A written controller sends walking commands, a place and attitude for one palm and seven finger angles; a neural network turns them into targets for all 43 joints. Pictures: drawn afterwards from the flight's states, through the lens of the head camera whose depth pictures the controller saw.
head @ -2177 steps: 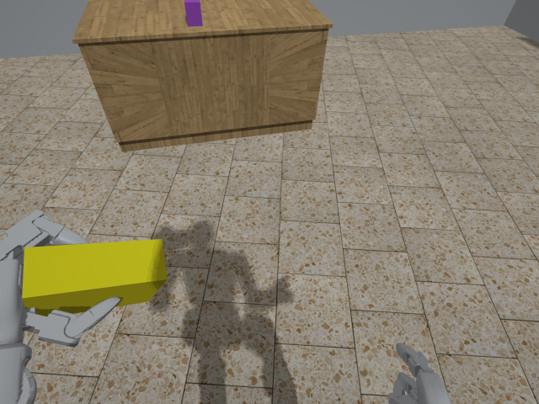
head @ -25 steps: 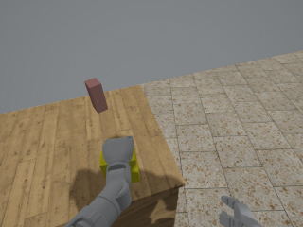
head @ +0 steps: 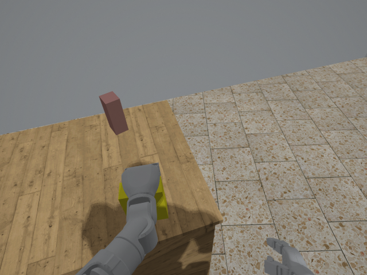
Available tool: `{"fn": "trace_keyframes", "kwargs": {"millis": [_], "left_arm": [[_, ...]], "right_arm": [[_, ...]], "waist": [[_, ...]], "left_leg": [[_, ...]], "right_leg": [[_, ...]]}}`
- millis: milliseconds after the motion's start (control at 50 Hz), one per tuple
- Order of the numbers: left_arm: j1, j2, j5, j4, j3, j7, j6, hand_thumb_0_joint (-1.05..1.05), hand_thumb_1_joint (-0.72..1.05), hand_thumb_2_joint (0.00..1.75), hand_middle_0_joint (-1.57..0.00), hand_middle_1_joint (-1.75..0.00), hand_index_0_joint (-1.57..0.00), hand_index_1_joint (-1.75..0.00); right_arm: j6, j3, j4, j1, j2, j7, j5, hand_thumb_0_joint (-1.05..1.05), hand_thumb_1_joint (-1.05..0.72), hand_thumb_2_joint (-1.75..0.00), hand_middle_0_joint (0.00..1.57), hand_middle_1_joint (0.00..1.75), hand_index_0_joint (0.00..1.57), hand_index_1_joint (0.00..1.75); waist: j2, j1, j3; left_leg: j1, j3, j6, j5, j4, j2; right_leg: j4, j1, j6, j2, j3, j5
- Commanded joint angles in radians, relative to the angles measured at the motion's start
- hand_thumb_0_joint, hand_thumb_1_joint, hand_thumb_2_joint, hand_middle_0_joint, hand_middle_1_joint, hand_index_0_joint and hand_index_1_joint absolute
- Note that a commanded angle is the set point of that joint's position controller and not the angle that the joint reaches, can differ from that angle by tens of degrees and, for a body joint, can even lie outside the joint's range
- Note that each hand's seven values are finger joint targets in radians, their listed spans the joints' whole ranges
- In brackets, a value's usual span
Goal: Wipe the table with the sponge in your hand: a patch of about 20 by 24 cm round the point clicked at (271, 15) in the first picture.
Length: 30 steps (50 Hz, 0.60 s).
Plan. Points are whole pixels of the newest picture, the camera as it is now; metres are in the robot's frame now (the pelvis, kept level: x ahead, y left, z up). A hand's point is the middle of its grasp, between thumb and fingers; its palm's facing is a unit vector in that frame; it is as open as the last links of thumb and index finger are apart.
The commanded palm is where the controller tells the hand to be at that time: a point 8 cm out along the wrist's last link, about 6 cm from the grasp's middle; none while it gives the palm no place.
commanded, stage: slide back across to the middle lane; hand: left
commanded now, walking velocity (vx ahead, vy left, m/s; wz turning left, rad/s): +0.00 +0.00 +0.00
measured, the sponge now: (146, 206) +0.31 +0.15 -0.06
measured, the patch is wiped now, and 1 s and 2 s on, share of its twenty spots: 0.95 0.95 0.95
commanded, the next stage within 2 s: wipe forward along the middle lane in 0.68 s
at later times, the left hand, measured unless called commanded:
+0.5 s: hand (127, 200) +0.29 +0.18 +0.00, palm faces -0.06 -0.10 -0.99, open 9.5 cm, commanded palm +0.25 +0.17 +0.05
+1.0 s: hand (113, 199) +0.29 +0.22 +0.00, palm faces -0.09 -0.08 -0.99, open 9.5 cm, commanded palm +0.27 +0.21 +0.04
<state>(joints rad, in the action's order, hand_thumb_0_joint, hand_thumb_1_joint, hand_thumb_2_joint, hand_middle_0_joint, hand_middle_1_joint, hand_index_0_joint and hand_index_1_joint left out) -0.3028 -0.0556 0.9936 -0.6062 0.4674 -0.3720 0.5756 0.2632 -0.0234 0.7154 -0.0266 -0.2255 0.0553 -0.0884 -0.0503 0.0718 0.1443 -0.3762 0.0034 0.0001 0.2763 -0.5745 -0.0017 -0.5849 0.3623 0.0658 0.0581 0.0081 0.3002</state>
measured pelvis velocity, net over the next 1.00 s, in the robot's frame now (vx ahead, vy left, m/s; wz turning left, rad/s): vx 0.00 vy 0.00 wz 0.01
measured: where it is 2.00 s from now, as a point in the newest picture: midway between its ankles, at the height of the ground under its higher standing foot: outside the picture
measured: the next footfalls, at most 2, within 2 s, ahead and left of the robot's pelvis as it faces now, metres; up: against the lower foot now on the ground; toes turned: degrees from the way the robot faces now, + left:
none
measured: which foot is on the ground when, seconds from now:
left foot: down 0.00-1.00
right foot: down 0.00-1.00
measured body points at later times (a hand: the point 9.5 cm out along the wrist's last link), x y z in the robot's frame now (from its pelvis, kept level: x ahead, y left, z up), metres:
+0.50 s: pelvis +0.00 +0.00 +0.00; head -0.03 -0.03 +0.45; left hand +0.29 +0.18 +0.06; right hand +0.23 -0.22 -0.08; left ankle +0.01 +0.12 -0.73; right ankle +0.00 -0.08 -0.73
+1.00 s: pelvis +0.00 +0.00 +0.00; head -0.02 -0.03 +0.45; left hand +0.29 +0.21 +0.06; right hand +0.22 -0.22 -0.10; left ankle +0.01 +0.12 -0.73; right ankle +0.00 -0.08 -0.73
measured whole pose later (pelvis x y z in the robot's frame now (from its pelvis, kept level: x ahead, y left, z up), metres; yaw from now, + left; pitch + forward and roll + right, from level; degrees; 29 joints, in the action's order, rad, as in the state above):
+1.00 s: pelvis +0.00 +0.00 +0.00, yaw +0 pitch +2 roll +0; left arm -0.17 -0.21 1.01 -0.46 0.30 -0.26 0.45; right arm 0.18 -0.01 0.70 -0.03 -0.25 -0.01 -0.09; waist -0.07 0.08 0.10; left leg -0.33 0.00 0.00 0.26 -0.54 -0.01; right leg -0.55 0.31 0.06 0.05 0.01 0.29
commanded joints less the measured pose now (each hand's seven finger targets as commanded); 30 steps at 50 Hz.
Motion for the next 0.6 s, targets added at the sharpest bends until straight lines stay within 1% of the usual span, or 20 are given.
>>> {"fn": "trace_keyframes", "kwargs": {"millis": [0, 40, 80, 100, 180, 200, 220, 240, 260, 300, 320, 340, 360, 400, 420, 440, 480, 500, 540, 580], "left_arm": [[-0.169, -0.008, -0.026, 0.025, -0.019, 0.017, -0.001, 0.0, 0.1, 1.3, -1.2, -1.6, -1.2, -1.6], [-0.147, -0.069, -0.035, 0.047, -0.088, 0.015, -0.004, 0.0, 0.1, 1.3, -1.2, -1.6, -1.2, -1.6], [-0.13, -0.075, -0.033, 0.079, -0.089, 0.013, -0.009, 0.0, 0.1, 1.3, -1.2, -1.6, -1.2, -1.6], [-0.115, -0.092, -0.029, 0.096, -0.102, 0.011, -0.007, 0.0, 0.1, 1.3, -1.2, -1.6, -1.2, -1.6], [-0.069, -0.128, -0.02, 0.15, -0.124, 0.016, -0.001, 0.0, 0.1, 1.3, -1.2, -1.6, -1.2, -1.6], [-0.072, -0.138, -0.02, 0.176, -0.128, 0.019, -0.001, 0.0, 0.1, 1.3, -1.2, -1.6, -1.2, -1.6], [-0.048, -0.152, -0.017, 0.193, -0.14, 0.023, -0.002, 0.0, 0.1, 1.3, -1.2, -1.6, -1.2, -1.6], [-0.045, -0.15, -0.023, 0.234, -0.138, 0.03, -0.003, 0.0, 0.1, 1.3, -1.2, -1.6, -1.2, -1.6], [-0.023, -0.156, -0.014, 0.249, -0.134, 0.033, -0.006, 0.0, 0.1, 1.3, -1.2, -1.6, -1.2, -1.6], [0.011, -0.136, -0.011, 0.271, -0.104, 0.049, -0.007, 0.0, 0.1, 1.3, -1.2, -1.6, -1.2, -1.6], [0.016, -0.155, -0.011, 0.276, -0.119, 0.054, -0.011, 0.0, 0.1, 1.3, -1.2, -1.6, -1.2, -1.6], [-0.004, -0.152, -0.022, 0.3, -0.117, 0.064, -0.014, 0.0, 0.1, 1.3, -1.2, -1.6, -1.2, -1.6], [0.0, -0.181, -0.016, 0.293, -0.137, 0.066, -0.02, 0.0, 0.1, 1.3, -1.2, -1.6, -1.2, -1.6], [-0.033, -0.161, -0.01, 0.299, -0.112, 0.075, -0.034, 0.0, 0.1, 1.3, -1.2, -1.6, -1.2, -1.6], [-0.038, -0.182, -0.006, 0.28, -0.132, 0.076, -0.043, 0.0, 0.1, 1.3, -1.2, -1.6, -1.2, -1.6], [-0.052, -0.183, -0.009, 0.296, -0.139, 0.082, -0.052, 0.0, 0.1, 1.3, -1.2, -1.6, -1.2, -1.6], [-0.018, -0.189, -0.001, 0.282, -0.149, 0.08, -0.07, 0.0, 0.1, 1.3, -1.2, -1.6, -1.2, -1.6], [-0.03, -0.181, 0.005, 0.289, -0.14, 0.079, -0.081, 0.0, 0.1, 1.3, -1.2, -1.6, -1.2, -1.6], [-0.003, -0.212, 0.011, 0.294, -0.184, 0.076, -0.098, 0.0, 0.1, 1.3, -1.2, -1.6, -1.2, -1.6], [0.04, -0.201, 0.017, 0.305, -0.176, 0.066, -0.109, 0.0, 0.1, 1.3, -1.2, -1.6, -1.2, -1.6]], "right_arm": [[-0.051, -0.027, -0.159, 0.203, -0.108, -0.012, 0.0, 0.0, -0.9, -0.9, 0.2, 0.3, 0.2, 0.3], [-0.054, -0.026, -0.165, 0.21, -0.11, -0.018, 0.002, 0.0, -0.9, -0.9, 0.2, 0.3, 0.2, 0.3], [-0.056, -0.026, -0.171, 0.207, -0.109, -0.022, 0.001, 0.0, -0.9, -0.9, 0.2, 0.3, 0.2, 0.3], [-0.056, -0.025, -0.176, 0.211, -0.108, -0.023, 0.001, 0.0, -0.9, -0.9, 0.2, 0.3, 0.2, 0.3], [-0.061, -0.022, -0.188, 0.22, -0.11, -0.023, -0.002, 0.0, -0.9, -0.9, 0.2, 0.3, 0.2, 0.3], [-0.064, -0.021, -0.19, 0.225, -0.11, -0.023, -0.002, 0.0, -0.9, -0.9, 0.2, 0.3, 0.2, 0.3], [-0.066, -0.022, -0.191, 0.227, -0.11, -0.023, -0.002, 0.0, -0.9, -0.9, 0.2, 0.3, 0.2, 0.3], [-0.067, -0.023, -0.2, 0.238, -0.108, -0.02, -0.005, 0.0, -0.9, -0.9, 0.2, 0.3, 0.2, 0.3], [-0.069, -0.022, -0.2, 0.233, -0.11, -0.017, -0.004, 0.0, -0.9, -0.9, 0.2, 0.3, 0.2, 0.3], [-0.075, -0.02, -0.207, 0.237, -0.108, -0.012, -0.006, 0.0, -0.9, -0.9, 0.2, 0.3, 0.2, 0.3], [-0.078, -0.021, -0.205, 0.236, -0.111, -0.014, -0.006, 0.0, -0.9, -0.9, 0.2, 0.3, 0.2, 0.3], [-0.08, -0.019, -0.213, 0.244, -0.109, -0.015, -0.008, 0.0, -0.9, -0.9, 0.2, 0.3, 0.2, 0.3], [-0.081, -0.019, -0.204, 0.242, -0.112, -0.019, -0.009, 0.0, -0.9, -0.9, 0.2, 0.3, 0.2, 0.3], [-0.087, -0.017, -0.203, 0.236, -0.11, -0.026, -0.008, 0.0, -0.9, -0.9, 0.2, 0.3, 0.2, 0.3], [-0.09, -0.018, -0.193, 0.237, -0.112, -0.029, -0.008, 0.0, -0.9, -0.9, 0.2, 0.3, 0.2, 0.3], [-0.092, -0.018, -0.199, 0.236, -0.111, -0.031, -0.007, 0.0, -0.9, -0.9, 0.2, 0.3, 0.2, 0.3], [-0.098, -0.019, -0.197, 0.229, -0.11, -0.034, -0.006, 0.0, -0.9, -0.9, 0.2, 0.3, 0.2, 0.3], [-0.099, -0.019, -0.197, 0.224, -0.111, -0.034, -0.003, 0.0, -0.9, -0.9, 0.2, 0.3, 0.2, 0.3], [-0.103, -0.023, -0.198, 0.221, -0.112, -0.033, 0.001, 0.0, -0.9, -0.9, 0.2, 0.3, 0.2, 0.3], [-0.107, -0.022, -0.205, 0.218, -0.11, -0.031, 0.003, 0.0, -0.9, -0.9, 0.2, 0.3, 0.2, 0.3]], "waist": [[0.169, -0.02, 0.104], [0.172, 0.004, 0.138], [0.17, 0.006, 0.155], [0.155, 0.01, 0.149], [0.165, 0.015, 0.129], [0.148, 0.014, 0.132], [0.158, 0.017, 0.133], [0.134, 0.018, 0.142], [0.128, 0.018, 0.133], [0.13, 0.013, 0.109], [0.152, 0.011, 0.103], [0.138, 0.009, 0.106], [0.143, 0.008, 0.082], [0.125, -0.003, 0.067], [0.133, -0.005, 0.052], [0.119, -0.001, 0.07], [0.11, 0.006, 0.067], [0.117, 0.002, 0.082], [0.118, 0.012, 0.111], [0.123, 0.016, 0.111]], "left_leg": [[0.043, 0.009, 0.033, -0.11, 0.042, -0.027], [0.04, 0.004, 0.033, -0.118, 0.052, -0.029], [0.057, 0.01, 0.035, -0.136, 0.052, -0.029], [0.06, 0.008, 0.034, -0.136, 0.057, -0.03], [0.074, 0.005, 0.037, -0.142, 0.069, -0.031], [0.084, 0.008, 0.038, -0.149, 0.07, -0.032], [0.089, 0.006, 0.039, -0.161, 0.069, -0.034], [0.099, 0.001, 0.039, -0.175, 0.076, -0.033], [0.108, 0.001, 0.039, -0.184, 0.074, -0.033], [0.119, 0.0, 0.041, -0.187, 0.074, -0.033], [0.118, -0.002, 0.042, -0.181, 0.075, -0.033], [0.116, -0.003, 0.044, -0.174, 0.084, -0.033], [0.121, -0.006, 0.044, -0.155, 0.084, -0.033], [0.131, -0.006, 0.046, -0.139, 0.088, -0.033], [0.132, -0.008, 0.046, -0.132, 0.084, -0.034], [0.135, -0.008, 0.046, -0.129, 0.093, -0.034], [0.137, -0.01, 0.045, -0.133, 0.09, -0.035], [0.139, -0.009, 0.045, -0.141, 0.086, -0.034], [0.142, -0.011, 0.043, -0.171, 0.081, -0.034], [0.134, -0.009, 0.042, -0.181, 0.078, -0.034]], "right_leg": [[0.12, -0.059, 0.008, -0.032, -0.063, -0.22], [0.119, -0.098, 0.011, -0.031, -0.071, -0.232], [0.117, -0.122, 0.007, -0.036, -0.07, -0.259], [0.12, -0.124, 0.009, -0.035, -0.073, -0.256], [0.135, -0.142, 0.008, -0.034, -0.081, -0.253], [0.138, -0.151, 0.009, -0.035, -0.089, -0.273], [0.138, -0.162, 0.009, -0.035, -0.092, -0.288], [0.135, -0.173, 0.012, -0.037, -0.09, -0.303], [0.127, -0.17, 0.013, -0.034, -0.085, -0.311], [0.136, -0.157, 0.013, -0.033, -0.083, -0.313], [0.141, -0.155, 0.011, -0.032, -0.089, -0.303], [0.145, -0.165, 0.011, -0.033, -0.09, -0.294], [0.154, -0.144, 0.009, -0.031, -0.095, -0.248], [0.162, -0.12, 0.009, -0.031, -0.087, -0.215], [0.17, -0.107, 0.01, -0.029, -0.094, -0.199], [0.17, -0.118, 0.011, -0.029, -0.093, -0.19], [0.161, -0.11, 0.013, -0.028, -0.086, -0.188], [0.155, -0.115, 0.013, -0.029, -0.086, -0.207], [0.145, -0.138, 0.017, -0.026, -0.095, -0.261], [0.132, -0.143, 0.015, -0.029, -0.09, -0.293]]}}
